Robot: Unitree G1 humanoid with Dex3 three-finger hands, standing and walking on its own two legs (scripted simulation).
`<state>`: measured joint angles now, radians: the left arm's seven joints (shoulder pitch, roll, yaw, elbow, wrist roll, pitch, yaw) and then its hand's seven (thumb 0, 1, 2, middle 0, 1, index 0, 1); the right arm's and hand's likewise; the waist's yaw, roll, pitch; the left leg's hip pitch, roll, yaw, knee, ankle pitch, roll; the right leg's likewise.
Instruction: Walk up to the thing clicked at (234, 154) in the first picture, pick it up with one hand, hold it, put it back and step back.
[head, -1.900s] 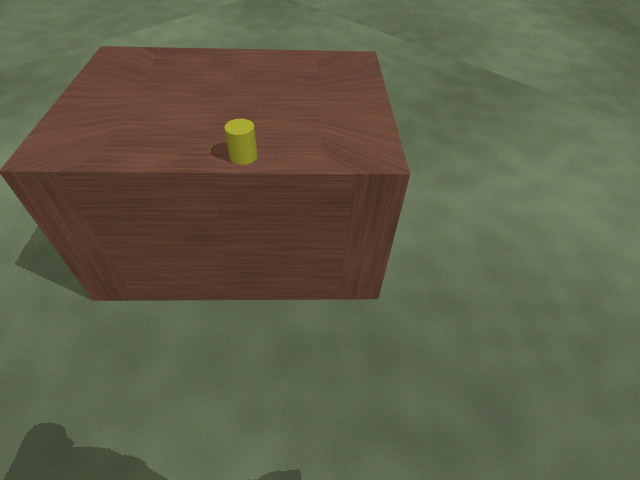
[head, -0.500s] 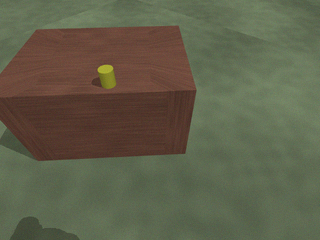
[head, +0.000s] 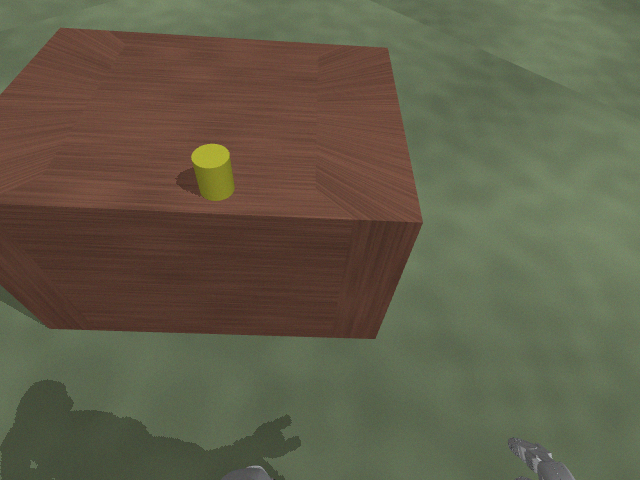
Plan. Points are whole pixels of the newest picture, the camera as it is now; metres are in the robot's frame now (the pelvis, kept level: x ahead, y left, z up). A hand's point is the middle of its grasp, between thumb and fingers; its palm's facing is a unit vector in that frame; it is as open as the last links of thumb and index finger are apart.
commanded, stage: walk up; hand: left
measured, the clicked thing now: (214, 172) +0.71 +0.22 -0.11
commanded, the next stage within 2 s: none
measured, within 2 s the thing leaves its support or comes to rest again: neither
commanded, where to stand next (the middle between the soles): +0.32 +0.00 m, yaw +0 degrees
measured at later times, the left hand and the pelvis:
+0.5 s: hand (145, 420) +0.22 +0.23 -0.10, palm faces +0.01 -0.89 -0.45, open 7.4 cm; pelvis +0.18 -0.05 +0.01, yaw +0 degrees
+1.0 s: hand (150, 369) +0.31 +0.26 -0.16, palm faces -0.02 -0.94 -0.34, open 7.4 cm; pelvis +0.25 +0.00 +0.00, yaw +1 degrees
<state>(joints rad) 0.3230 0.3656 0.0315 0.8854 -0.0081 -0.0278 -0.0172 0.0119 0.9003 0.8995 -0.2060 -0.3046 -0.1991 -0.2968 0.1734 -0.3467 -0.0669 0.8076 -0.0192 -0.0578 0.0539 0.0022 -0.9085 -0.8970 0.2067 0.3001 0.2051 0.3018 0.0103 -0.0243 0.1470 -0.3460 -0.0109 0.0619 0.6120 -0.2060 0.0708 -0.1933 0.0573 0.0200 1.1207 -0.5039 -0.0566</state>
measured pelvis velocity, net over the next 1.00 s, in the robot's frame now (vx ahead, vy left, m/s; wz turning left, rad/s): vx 0.25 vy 0.00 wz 0.01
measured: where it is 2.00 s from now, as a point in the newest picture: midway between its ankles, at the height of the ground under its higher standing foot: (309, 455)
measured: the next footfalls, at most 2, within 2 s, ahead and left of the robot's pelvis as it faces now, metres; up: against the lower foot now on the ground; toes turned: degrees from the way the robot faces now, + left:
right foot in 0.32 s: +0.25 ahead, -0.17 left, +0.00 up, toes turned -4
left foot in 0.74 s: +0.35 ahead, +0.11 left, +0.00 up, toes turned +2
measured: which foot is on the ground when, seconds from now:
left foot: down 0.00-0.34, up 0.36-0.72, down 0.74-1.00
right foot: up 0.00-0.30, down 0.32-0.76, up 0.78-1.00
